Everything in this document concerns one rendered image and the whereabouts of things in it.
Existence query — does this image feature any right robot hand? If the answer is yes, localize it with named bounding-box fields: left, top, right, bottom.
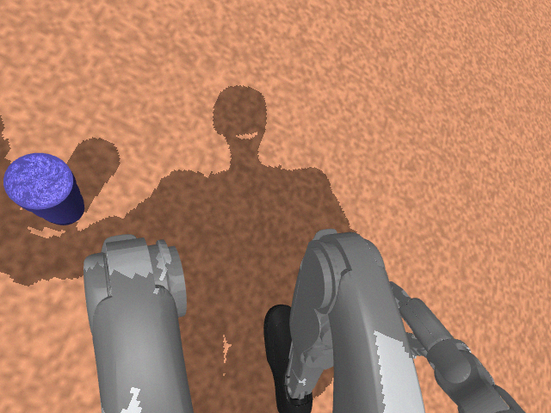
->
left=389, top=281, right=454, bottom=359

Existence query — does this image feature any right robot foot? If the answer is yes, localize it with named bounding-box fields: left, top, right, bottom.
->
left=263, top=305, right=313, bottom=413

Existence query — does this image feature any right robot arm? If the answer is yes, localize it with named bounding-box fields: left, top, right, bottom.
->
left=426, top=339, right=525, bottom=413

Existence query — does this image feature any cup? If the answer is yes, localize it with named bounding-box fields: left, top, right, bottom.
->
left=3, top=153, right=84, bottom=225

